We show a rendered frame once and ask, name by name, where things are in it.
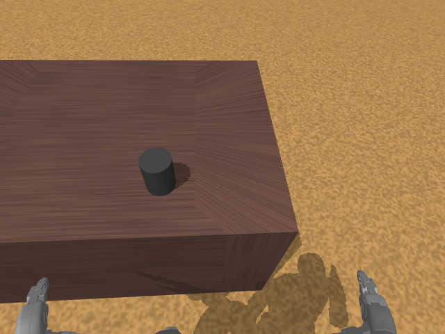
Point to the right robot hand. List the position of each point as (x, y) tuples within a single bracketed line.
[(375, 311)]

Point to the left robot hand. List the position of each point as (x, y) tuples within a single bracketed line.
[(32, 318)]

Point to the can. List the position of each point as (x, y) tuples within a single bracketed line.
[(157, 170)]

